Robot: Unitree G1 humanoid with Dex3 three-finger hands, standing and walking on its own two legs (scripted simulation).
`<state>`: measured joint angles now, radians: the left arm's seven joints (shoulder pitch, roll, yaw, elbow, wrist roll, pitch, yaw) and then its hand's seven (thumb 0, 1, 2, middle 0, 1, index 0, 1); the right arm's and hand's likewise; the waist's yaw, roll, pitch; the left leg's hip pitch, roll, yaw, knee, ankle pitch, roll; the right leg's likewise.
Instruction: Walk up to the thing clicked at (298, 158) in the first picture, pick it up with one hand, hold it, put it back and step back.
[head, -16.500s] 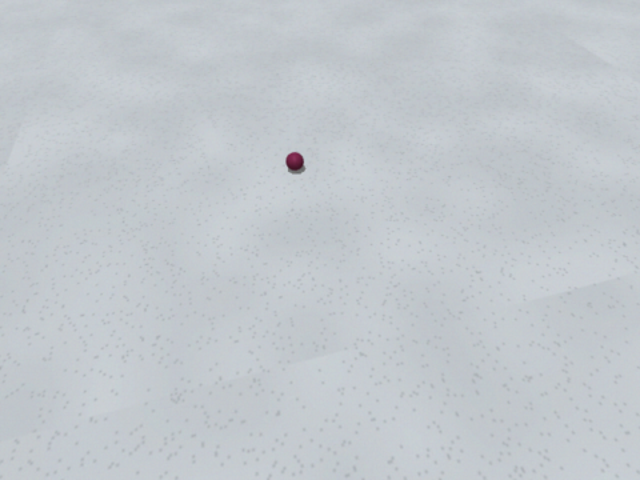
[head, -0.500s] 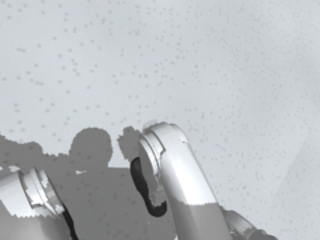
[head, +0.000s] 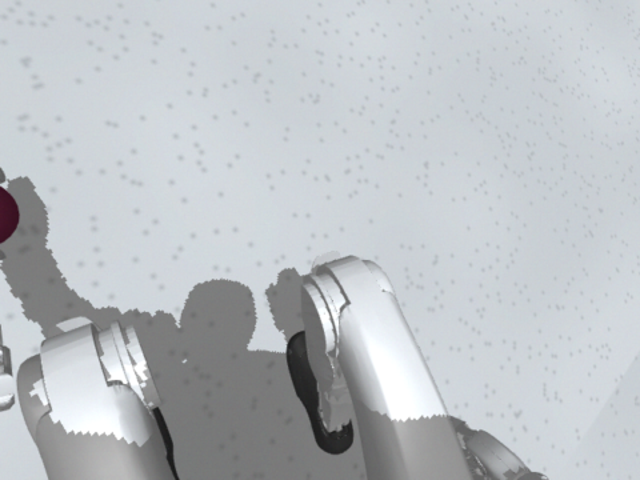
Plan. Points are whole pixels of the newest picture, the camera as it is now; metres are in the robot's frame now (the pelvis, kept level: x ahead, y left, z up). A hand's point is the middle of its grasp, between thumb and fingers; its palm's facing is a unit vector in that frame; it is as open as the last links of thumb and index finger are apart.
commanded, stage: settle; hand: left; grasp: from above
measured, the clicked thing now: out of the picture +0.45 +0.31 -0.23
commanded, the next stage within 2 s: lift in 0.50 s
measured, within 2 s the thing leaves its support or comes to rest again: neither
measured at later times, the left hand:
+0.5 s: hand out of the picture +0.43 +0.31 -0.13, palm faces -0.44 -0.11 -0.89, open 10.6 cm
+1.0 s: hand out of the picture +0.40 +0.32 -0.04, palm faces -0.46 -0.12 -0.88, open 10.6 cm
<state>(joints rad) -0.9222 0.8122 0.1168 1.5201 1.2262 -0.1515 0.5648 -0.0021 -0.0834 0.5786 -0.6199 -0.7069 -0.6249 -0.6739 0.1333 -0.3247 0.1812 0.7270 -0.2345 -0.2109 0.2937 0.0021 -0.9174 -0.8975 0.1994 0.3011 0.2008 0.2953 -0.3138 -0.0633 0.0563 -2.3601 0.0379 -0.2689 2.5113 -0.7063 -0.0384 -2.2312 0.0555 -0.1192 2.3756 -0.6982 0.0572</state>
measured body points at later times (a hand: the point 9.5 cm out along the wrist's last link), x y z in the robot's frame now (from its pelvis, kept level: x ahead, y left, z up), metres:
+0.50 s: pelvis -0.01 -0.01 +0.02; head +0.21 +0.07 +0.40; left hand +0.45 +0.31 -0.08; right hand +0.08 -0.27 -0.09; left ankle +0.06 +0.14 -0.28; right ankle +0.11 -0.13 -0.28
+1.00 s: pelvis -0.01 -0.01 +0.08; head +0.18 +0.06 +0.48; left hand +0.42 +0.33 +0.01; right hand +0.09 -0.27 -0.04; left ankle +0.06 +0.14 -0.28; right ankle +0.10 -0.13 -0.28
